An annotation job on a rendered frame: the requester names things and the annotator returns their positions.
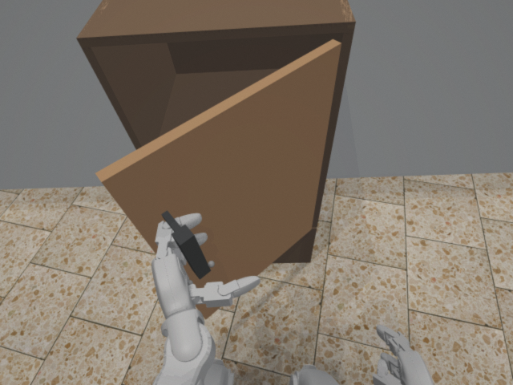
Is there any robot left forearm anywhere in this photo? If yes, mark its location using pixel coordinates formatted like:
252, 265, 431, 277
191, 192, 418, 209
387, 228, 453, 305
152, 308, 216, 385

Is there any robot thigh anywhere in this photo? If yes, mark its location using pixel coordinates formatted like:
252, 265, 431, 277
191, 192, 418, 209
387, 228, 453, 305
204, 364, 234, 385
289, 369, 339, 385

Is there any robot left hand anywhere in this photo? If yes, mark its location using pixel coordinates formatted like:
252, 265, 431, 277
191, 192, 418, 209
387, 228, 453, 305
151, 213, 261, 319

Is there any cupboard door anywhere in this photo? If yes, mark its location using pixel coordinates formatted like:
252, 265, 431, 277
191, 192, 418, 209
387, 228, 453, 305
95, 39, 341, 320

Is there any left robot thigh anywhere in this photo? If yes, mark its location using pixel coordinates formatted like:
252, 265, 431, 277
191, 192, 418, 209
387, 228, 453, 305
204, 364, 234, 385

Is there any handle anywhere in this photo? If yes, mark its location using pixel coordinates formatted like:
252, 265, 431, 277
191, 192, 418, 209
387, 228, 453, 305
161, 211, 211, 279

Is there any right robot thigh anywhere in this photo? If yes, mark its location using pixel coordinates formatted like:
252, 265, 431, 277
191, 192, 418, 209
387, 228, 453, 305
289, 369, 339, 385

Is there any robot right hand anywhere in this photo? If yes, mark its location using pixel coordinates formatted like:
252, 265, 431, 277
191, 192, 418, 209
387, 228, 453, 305
373, 325, 434, 385

